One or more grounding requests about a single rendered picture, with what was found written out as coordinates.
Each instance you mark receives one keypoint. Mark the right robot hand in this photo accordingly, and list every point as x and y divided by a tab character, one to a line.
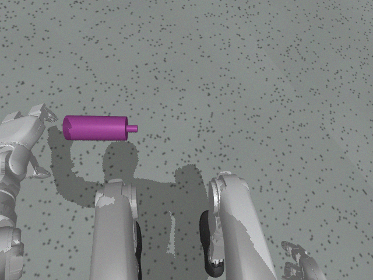
308	268

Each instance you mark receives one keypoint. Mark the right robot foot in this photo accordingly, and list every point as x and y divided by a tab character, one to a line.
214	270

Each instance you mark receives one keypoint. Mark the bottle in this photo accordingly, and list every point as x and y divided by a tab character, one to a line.
97	128

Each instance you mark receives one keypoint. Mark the left robot arm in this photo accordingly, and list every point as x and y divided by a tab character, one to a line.
14	160

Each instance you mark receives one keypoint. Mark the left robot hand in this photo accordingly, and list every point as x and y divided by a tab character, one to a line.
26	131

